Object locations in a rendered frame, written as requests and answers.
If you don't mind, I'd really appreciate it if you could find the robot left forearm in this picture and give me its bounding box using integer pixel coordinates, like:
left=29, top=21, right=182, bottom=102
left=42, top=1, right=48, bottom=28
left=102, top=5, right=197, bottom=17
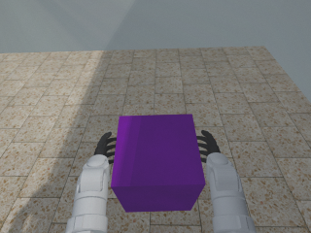
left=65, top=154, right=110, bottom=233

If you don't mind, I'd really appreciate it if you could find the right robot hand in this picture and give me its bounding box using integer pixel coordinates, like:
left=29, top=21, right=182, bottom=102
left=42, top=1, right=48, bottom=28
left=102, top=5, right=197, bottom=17
left=196, top=130, right=221, bottom=163

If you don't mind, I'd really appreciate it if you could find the robot right forearm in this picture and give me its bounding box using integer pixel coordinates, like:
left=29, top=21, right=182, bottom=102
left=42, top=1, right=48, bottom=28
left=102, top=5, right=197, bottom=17
left=206, top=152, right=257, bottom=233

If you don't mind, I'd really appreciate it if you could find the left robot hand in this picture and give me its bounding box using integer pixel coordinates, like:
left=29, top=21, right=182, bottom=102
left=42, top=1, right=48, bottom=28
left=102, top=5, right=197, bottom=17
left=94, top=131, right=117, bottom=165

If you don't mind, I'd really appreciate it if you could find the carton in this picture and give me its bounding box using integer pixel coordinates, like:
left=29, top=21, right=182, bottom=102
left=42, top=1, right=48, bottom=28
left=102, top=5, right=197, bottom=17
left=111, top=114, right=206, bottom=213

